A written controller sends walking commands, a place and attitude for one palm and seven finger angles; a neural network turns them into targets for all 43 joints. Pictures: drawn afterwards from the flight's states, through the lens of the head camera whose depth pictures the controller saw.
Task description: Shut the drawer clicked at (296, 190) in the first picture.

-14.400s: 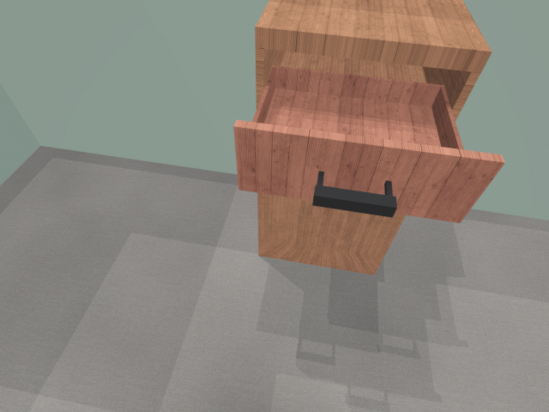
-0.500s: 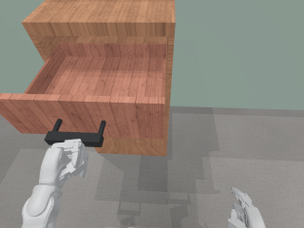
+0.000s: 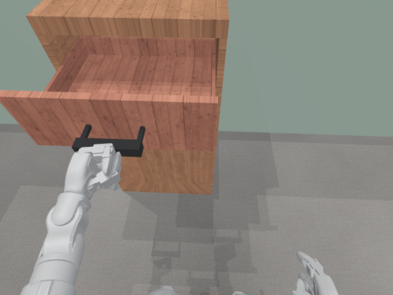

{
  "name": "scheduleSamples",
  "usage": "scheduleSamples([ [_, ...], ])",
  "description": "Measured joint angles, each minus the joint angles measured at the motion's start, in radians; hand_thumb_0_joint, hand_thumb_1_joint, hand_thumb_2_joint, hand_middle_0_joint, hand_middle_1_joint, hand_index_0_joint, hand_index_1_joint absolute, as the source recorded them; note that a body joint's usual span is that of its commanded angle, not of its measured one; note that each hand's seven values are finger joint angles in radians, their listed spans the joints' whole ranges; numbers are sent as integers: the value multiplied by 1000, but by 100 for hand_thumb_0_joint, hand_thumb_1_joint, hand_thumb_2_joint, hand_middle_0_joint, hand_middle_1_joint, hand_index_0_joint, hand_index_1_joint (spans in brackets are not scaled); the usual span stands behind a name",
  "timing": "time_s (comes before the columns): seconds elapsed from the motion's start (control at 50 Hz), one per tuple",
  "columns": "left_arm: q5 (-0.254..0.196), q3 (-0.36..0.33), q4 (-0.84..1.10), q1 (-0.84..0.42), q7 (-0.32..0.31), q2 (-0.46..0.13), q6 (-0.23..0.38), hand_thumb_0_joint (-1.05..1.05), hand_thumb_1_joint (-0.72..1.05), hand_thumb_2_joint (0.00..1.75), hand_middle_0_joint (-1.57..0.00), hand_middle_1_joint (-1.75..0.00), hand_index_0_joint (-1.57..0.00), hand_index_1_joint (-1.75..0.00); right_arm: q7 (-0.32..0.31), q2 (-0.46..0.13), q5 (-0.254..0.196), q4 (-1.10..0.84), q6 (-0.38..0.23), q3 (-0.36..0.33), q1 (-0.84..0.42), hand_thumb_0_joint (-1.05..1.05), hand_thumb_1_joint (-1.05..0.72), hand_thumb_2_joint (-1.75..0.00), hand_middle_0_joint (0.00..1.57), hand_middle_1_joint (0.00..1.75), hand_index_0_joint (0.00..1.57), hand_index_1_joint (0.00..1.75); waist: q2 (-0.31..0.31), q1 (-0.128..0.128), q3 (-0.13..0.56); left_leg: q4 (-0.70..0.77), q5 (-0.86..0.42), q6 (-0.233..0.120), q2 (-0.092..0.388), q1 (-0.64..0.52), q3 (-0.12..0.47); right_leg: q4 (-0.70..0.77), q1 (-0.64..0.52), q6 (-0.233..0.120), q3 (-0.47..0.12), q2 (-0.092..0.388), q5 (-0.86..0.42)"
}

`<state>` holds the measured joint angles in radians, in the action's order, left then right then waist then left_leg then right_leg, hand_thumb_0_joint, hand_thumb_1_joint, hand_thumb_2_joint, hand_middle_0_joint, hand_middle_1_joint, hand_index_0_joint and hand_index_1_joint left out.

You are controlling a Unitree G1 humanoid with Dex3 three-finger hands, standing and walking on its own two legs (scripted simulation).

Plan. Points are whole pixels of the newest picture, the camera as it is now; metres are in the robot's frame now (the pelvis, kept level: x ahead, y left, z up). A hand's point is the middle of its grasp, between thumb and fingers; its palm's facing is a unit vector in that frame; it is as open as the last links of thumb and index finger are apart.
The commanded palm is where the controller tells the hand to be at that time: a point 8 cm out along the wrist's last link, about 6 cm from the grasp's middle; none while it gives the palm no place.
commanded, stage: push the drawer shut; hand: left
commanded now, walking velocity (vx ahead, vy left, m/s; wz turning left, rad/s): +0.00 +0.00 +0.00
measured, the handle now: (111, 138) +0.41 +0.21 +0.07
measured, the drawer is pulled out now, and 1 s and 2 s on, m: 0.24 0.12 0.00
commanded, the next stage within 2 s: none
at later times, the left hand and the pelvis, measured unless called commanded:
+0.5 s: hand (123, 150) +0.39 +0.18 +0.06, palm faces -0.02 -1.00 -0.04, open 2.8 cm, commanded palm +0.38 +0.23 +0.07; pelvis +0.00 +0.01 +0.00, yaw -1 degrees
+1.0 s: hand (130, 128) +0.45 +0.17 +0.07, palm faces -0.02 -1.00 -0.04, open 2.9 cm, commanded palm +0.45 +0.22 +0.07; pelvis +0.00 +0.00 -0.01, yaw -1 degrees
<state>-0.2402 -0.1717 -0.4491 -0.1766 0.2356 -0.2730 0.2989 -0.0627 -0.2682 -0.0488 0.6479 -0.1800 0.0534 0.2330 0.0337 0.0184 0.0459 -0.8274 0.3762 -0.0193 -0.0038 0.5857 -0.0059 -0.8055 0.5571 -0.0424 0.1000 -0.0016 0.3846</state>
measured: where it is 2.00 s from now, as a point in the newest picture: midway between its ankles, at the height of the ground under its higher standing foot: outside the picture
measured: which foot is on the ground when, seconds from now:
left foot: down 0.00-1.00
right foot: down 0.00-1.00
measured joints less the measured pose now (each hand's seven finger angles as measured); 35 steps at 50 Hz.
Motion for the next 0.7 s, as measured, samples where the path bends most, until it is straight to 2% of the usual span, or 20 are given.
scheduleSamples([
  [0.38, 37, -4, -178, -160, -52, 6, 50, -4, 75, 92, -140, -160, -140, -160, 24, 0, 8, 11, 54, -9, 56, 1, -91, -90, 21, 30, 21, 30, -6, 21, 3, 5, -3, -14, -4, 16, -19, 5, 22, 13, -19, 4, -10],
  [0.7, 63, -46, -400, -360, -39, -41, 75, -3, 73, 92, -140, -160, -140, -160, 26, 1, 12, 16, 91, -6, 57, 1, -91, -89, 21, 30, 21, 30, -16, 42, 7, -14, -1, -9, 2, 64, -13, -9, 66, 7, -13, -2, -10],
])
